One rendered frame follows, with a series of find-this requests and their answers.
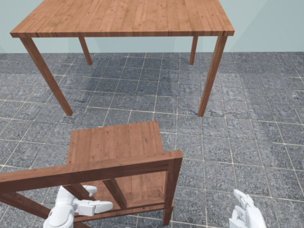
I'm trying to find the left robot forearm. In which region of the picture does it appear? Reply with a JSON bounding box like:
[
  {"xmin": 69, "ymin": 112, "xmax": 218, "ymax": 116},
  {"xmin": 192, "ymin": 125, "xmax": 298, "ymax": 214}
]
[{"xmin": 43, "ymin": 204, "xmax": 74, "ymax": 228}]

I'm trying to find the chair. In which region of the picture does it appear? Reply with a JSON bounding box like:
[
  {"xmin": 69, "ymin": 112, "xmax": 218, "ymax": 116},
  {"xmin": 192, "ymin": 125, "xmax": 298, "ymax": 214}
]
[{"xmin": 0, "ymin": 120, "xmax": 183, "ymax": 228}]

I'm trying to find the left robot hand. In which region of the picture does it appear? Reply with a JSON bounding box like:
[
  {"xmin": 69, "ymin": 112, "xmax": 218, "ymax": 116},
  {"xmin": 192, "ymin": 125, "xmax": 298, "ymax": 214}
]
[{"xmin": 55, "ymin": 185, "xmax": 113, "ymax": 216}]

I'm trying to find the right robot hand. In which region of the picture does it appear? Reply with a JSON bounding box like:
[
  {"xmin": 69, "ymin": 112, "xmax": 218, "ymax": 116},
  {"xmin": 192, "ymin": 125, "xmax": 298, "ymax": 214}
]
[{"xmin": 229, "ymin": 189, "xmax": 266, "ymax": 228}]

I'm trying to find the table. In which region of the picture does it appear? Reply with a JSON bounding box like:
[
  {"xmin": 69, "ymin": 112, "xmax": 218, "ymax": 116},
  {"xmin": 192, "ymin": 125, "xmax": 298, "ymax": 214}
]
[{"xmin": 10, "ymin": 0, "xmax": 235, "ymax": 117}]

